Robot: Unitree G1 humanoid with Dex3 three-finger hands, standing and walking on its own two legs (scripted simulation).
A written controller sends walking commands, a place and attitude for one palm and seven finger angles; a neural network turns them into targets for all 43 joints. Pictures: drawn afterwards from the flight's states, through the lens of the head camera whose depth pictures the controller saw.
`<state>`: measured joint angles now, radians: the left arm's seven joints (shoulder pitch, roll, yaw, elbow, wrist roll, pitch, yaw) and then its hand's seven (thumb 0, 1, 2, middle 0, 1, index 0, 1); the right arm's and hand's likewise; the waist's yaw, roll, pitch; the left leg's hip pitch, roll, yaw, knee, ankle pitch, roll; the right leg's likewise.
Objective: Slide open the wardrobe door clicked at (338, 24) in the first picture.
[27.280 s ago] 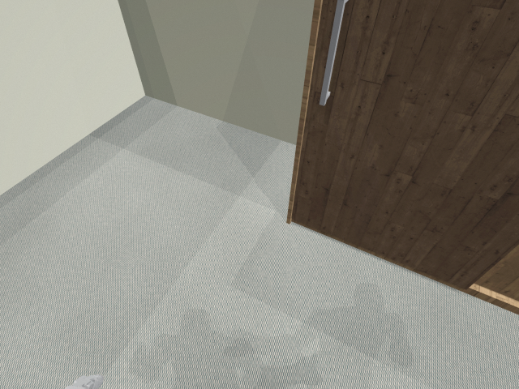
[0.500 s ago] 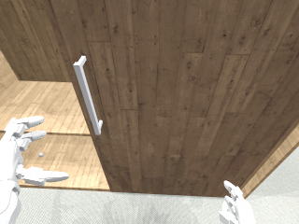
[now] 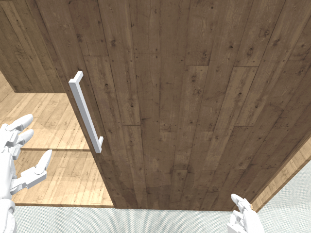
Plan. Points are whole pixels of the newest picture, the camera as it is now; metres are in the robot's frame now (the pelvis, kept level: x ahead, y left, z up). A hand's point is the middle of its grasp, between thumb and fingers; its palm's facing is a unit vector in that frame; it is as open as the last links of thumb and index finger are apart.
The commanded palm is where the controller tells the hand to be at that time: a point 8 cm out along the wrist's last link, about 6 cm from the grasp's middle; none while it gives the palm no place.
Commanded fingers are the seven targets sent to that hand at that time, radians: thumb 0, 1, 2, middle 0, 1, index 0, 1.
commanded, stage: draw the hand back to the body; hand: left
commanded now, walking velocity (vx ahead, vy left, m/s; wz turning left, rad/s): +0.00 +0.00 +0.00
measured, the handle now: (90, 117) +0.39 +0.26 +0.09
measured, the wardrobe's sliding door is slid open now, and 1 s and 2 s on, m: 0.68 0.68 0.68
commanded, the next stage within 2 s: step back with the hand held close in 0.42 s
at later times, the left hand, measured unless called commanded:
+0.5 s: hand (40, 170) +0.18 +0.25 +0.16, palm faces +0.45 -0.81 -0.37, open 7.4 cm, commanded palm +0.13 +0.29 +0.17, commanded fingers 0.00 0.90 0.90 -0.20 -0.30 -0.20 -0.30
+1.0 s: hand (11, 181) +0.15 +0.29 +0.15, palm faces +0.37 -0.80 -0.48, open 7.4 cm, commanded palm +0.09 +0.33 +0.17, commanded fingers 0.00 0.90 0.90 -0.20 -0.30 -0.20 -0.30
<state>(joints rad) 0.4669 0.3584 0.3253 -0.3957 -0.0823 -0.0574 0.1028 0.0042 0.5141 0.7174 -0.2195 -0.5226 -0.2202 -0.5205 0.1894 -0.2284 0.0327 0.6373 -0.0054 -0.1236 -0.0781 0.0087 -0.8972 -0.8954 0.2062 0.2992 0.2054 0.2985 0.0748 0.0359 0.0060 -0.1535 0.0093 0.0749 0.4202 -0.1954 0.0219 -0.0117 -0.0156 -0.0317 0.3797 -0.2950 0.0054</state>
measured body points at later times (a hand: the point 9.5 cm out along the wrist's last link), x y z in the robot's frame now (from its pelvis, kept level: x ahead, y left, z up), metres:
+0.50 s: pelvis +0.00 -0.01 +0.00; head -0.03 -0.03 +0.45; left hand +0.15 +0.29 +0.18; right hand +0.19 -0.23 -0.08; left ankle +0.03 +0.10 -0.74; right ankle -0.05 -0.12 -0.74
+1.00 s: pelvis -0.06 +0.03 -0.01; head -0.04 +0.04 +0.44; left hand +0.12 +0.33 +0.18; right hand +0.12 -0.21 -0.07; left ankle +0.03 +0.10 -0.74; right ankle -0.05 -0.12 -0.74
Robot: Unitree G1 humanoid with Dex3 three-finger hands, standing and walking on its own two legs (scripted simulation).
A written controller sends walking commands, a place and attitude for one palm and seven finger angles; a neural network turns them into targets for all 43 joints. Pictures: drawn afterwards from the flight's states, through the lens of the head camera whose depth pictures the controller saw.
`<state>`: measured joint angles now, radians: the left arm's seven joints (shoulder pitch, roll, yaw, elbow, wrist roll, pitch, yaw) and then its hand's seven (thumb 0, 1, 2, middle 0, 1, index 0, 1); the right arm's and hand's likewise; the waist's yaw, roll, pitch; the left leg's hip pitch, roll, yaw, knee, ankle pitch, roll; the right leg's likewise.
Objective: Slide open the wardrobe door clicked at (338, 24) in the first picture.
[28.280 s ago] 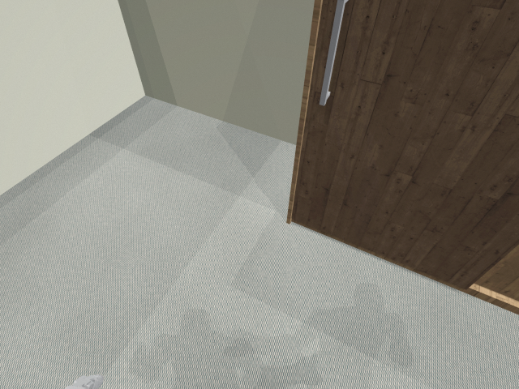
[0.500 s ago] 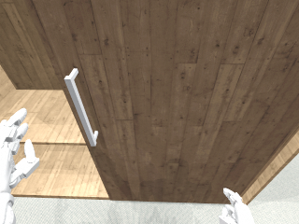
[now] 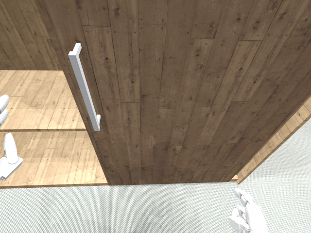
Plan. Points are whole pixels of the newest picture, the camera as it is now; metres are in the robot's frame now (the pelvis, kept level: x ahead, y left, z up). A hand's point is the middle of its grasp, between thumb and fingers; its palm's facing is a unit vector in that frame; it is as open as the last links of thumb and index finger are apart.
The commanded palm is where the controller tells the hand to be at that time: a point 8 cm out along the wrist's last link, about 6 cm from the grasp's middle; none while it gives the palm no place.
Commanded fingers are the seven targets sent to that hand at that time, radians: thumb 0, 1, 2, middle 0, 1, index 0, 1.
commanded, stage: step back with the hand held close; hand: left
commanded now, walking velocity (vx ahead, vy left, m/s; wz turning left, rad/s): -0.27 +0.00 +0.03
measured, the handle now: (88, 94) +0.45 +0.23 +0.09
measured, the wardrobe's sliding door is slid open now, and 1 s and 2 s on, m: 0.68 0.68 0.68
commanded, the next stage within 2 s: stop stepping back and stand still in 0.74 s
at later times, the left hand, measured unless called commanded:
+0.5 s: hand out of the picture +0.13 +0.29 +0.17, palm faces +0.48 -0.77 -0.42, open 7.4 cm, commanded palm +0.04 +0.32 +0.18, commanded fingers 0.00 0.90 0.90 -0.20 -0.30 -0.20 -0.30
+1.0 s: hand out of the picture +0.04 +0.31 +0.18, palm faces +0.34 -0.84 -0.42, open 7.4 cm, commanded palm -0.02 +0.35 +0.18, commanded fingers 0.00 0.90 0.90 -0.20 -0.30 -0.20 -0.30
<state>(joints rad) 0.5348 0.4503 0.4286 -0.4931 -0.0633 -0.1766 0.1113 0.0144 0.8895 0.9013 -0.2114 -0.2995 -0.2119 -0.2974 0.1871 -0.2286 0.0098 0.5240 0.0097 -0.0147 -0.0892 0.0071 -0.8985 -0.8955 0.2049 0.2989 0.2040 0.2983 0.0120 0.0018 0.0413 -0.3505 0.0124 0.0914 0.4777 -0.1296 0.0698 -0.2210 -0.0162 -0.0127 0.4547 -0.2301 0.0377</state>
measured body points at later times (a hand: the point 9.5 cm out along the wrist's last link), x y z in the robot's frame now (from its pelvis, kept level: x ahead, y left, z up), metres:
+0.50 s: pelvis -0.07 +0.01 -0.01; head -0.05 +0.04 +0.44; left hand +0.10 +0.33 +0.19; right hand +0.13 -0.21 -0.07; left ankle +0.08 +0.08 -0.73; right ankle -0.06 -0.14 -0.72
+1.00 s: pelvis -0.17 +0.06 +0.01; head -0.15 +0.11 +0.46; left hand +0.01 +0.35 +0.20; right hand -0.02 -0.17 -0.05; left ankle -0.03 +0.10 -0.73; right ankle -0.30 -0.06 -0.70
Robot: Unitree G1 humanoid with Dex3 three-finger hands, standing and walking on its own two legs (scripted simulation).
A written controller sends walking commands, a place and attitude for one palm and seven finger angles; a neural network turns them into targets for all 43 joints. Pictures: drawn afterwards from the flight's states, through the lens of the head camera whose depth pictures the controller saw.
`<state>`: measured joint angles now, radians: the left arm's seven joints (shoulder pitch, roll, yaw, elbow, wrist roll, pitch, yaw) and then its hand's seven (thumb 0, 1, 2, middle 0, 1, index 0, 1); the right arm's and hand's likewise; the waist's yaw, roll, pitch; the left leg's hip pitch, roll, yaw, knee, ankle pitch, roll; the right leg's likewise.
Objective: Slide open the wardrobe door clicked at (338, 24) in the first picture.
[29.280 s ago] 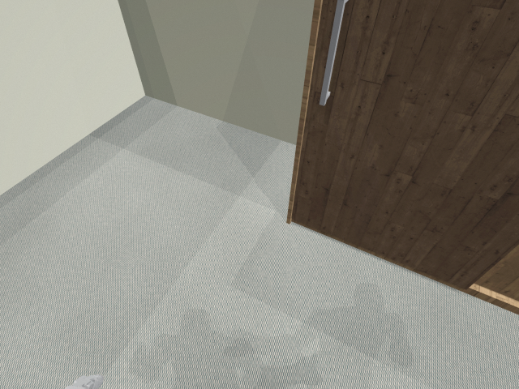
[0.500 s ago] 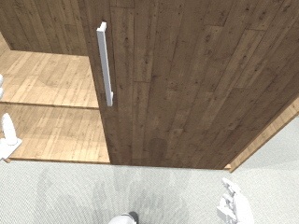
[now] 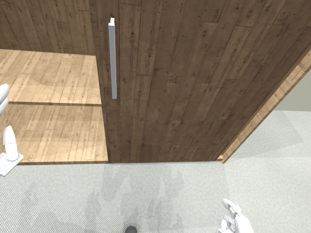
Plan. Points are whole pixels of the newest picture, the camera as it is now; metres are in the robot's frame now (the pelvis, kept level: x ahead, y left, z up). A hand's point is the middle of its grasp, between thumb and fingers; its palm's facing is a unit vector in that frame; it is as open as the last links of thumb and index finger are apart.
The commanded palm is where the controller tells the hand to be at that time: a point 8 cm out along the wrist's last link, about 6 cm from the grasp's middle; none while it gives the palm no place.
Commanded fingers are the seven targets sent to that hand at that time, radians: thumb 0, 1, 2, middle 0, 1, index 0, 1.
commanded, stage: stop stepping back and stand still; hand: left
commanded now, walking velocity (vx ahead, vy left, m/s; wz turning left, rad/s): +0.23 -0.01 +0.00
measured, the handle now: (113, 63) +0.61 +0.20 +0.08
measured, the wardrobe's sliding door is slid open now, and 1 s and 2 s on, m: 0.68 0.68 0.68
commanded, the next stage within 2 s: let the arm hang, fingers relaxed in 1.78 s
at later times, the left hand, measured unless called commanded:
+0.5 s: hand out of the picture +0.19 +0.31 +0.16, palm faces +0.32 -0.80 -0.51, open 7.4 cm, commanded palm +0.13 +0.34 +0.17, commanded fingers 0.00 0.90 0.90 -0.20 -0.30 -0.20 -0.30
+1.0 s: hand (18, 137) +0.25 +0.30 +0.15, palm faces +0.36 -0.78 -0.52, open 7.4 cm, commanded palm +0.18 +0.32 +0.17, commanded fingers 0.00 0.90 0.90 -0.20 -0.30 -0.20 -0.30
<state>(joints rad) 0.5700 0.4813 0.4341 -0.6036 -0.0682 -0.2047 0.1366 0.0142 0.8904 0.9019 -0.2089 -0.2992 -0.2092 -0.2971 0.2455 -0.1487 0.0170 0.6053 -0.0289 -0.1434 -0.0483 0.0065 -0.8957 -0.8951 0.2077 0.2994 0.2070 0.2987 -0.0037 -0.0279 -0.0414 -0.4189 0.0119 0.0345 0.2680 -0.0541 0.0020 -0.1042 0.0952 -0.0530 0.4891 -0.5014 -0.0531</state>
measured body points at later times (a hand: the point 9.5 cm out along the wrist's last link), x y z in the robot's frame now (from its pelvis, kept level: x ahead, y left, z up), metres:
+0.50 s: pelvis -0.03 +0.05 +0.00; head -0.03 +0.08 +0.45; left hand +0.16 +0.35 +0.19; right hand +0.08 -0.18 -0.09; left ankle +0.01 +0.10 -0.75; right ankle -0.06 -0.04 -0.73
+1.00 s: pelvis +0.03 +0.03 -0.01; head +0.06 +0.04 +0.44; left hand +0.22 +0.33 +0.18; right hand +0.19 -0.19 -0.09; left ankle +0.01 +0.10 -0.75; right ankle +0.00 -0.09 -0.75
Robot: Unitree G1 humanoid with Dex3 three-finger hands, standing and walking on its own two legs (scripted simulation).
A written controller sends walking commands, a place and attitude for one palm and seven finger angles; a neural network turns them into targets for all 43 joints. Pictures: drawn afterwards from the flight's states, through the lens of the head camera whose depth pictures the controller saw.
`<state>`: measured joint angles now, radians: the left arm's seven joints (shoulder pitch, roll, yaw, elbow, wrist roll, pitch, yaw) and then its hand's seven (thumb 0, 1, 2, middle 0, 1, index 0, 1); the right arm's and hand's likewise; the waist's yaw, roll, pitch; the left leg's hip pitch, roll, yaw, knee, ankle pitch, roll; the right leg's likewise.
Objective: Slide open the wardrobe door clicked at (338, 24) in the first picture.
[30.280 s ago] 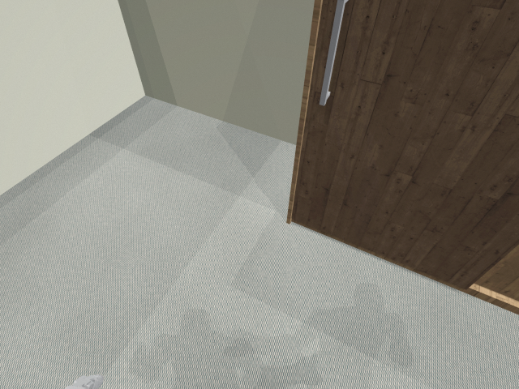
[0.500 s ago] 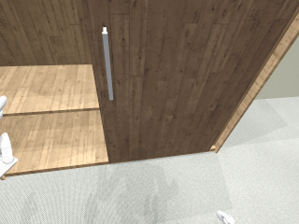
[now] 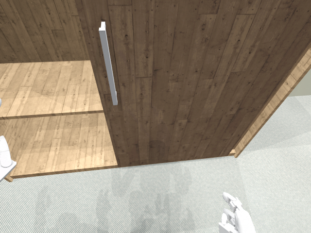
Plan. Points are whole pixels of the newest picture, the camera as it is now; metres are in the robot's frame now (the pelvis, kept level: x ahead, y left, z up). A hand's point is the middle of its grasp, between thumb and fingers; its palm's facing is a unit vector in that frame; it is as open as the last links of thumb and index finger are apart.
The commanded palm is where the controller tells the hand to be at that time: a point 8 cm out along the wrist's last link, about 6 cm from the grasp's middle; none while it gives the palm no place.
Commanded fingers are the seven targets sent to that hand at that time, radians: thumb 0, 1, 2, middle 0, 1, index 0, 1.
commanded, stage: stop stepping back and stand still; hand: left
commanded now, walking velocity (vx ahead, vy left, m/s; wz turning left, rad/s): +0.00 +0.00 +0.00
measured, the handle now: (110, 69) +0.57 +0.19 +0.09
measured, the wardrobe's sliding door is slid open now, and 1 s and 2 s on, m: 0.68 0.68 0.68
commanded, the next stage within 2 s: let the arm hang, fingers relaxed in 0.78 s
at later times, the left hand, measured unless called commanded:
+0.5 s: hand (36, 176) +0.19 +0.23 +0.15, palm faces +0.41 -0.79 -0.45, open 7.4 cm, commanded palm +0.13 +0.26 +0.17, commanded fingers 0.00 0.90 0.90 -0.20 -0.30 -0.20 -0.30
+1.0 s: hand (54, 212) +0.16 +0.24 +0.00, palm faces +0.18 -0.87 -0.47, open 7.4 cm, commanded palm none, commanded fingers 0.00 0.90 0.90 -0.20 -0.30 -0.20 -0.30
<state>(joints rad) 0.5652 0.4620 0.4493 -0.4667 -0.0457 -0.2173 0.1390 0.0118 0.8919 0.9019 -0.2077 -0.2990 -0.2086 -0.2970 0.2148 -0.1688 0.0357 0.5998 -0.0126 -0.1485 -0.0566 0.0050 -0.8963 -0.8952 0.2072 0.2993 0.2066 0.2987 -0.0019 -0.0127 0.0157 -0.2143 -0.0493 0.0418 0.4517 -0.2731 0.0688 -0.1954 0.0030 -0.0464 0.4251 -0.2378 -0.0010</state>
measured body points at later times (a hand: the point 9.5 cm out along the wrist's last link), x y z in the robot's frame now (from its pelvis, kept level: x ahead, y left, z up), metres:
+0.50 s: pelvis -0.01 -0.04 +0.00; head +0.00 -0.03 +0.45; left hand +0.16 +0.27 +0.17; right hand +0.16 -0.28 -0.08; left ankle -0.02 +0.07 -0.74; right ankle -0.03 -0.12 -0.74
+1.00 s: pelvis -0.05 -0.02 -0.01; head -0.04 -0.04 +0.44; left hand +0.15 +0.29 +0.03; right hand +0.12 -0.27 -0.12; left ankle -0.02 +0.07 -0.74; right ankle -0.03 -0.12 -0.74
